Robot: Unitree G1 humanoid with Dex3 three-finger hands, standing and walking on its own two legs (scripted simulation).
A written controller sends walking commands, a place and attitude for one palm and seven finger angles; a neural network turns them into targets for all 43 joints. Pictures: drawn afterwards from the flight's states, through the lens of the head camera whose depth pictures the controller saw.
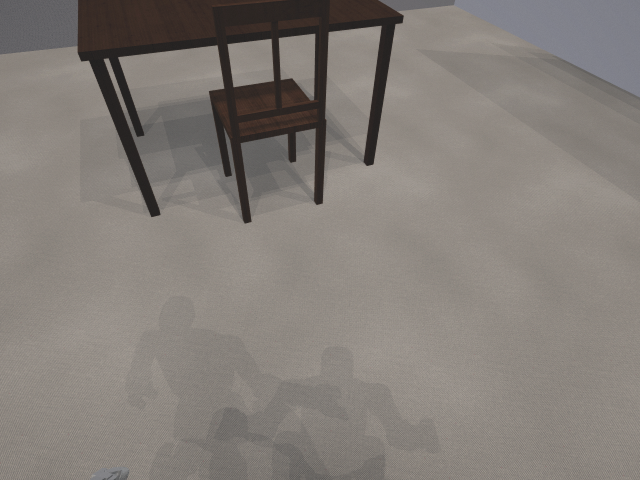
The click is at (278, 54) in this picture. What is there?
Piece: chair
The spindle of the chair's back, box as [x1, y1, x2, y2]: [271, 21, 281, 108]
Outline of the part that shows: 276,21 271,22 271,37 275,104 278,108 281,107 278,33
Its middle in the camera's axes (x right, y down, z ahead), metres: -0.16 -0.59 +1.33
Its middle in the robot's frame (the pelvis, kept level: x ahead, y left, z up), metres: +1.38 +0.22 -0.09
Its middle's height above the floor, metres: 0.68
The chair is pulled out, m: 0.00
